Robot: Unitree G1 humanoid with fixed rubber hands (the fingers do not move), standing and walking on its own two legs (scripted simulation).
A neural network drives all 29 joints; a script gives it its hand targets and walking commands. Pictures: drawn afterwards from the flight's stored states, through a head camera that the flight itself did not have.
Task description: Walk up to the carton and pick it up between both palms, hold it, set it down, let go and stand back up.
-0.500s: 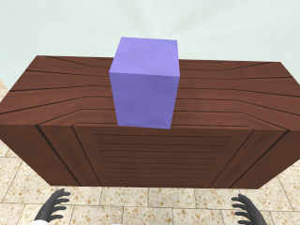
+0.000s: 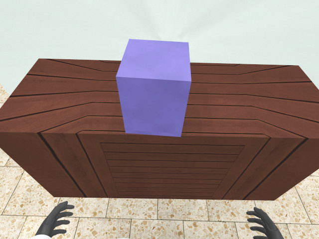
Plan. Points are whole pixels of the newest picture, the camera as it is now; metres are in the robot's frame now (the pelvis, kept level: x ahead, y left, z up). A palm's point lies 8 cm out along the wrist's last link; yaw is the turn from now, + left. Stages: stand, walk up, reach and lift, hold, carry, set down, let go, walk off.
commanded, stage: walk up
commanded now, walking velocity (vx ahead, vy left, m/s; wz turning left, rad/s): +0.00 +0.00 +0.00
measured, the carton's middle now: (155, 89) +0.57 +0.02 +0.04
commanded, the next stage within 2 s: none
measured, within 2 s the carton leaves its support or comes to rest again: neither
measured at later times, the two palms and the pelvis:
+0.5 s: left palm out of the picture +0.07 +0.40 -0.09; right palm (240, 220) +0.18 -0.21 -0.07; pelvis +0.04 +0.09 +0.00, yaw +3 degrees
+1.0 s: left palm (18, 204) +0.21 +0.38 -0.08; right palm (246, 201) +0.23 -0.23 -0.07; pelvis +0.12 +0.07 +0.01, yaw +2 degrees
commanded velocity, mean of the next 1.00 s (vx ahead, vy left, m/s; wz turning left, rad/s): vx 0.00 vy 0.00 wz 0.00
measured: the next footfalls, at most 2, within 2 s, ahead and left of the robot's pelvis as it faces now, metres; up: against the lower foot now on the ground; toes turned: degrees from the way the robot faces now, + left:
left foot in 0.42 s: +0.15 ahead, +0.18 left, +0.00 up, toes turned +3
right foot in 1.04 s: +0.23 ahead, -0.08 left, +0.00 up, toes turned +2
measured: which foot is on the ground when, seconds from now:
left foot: down 0.00-0.16, up 0.18-0.40, down 0.42-1.00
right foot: down 0.00-0.42, up 0.44-1.00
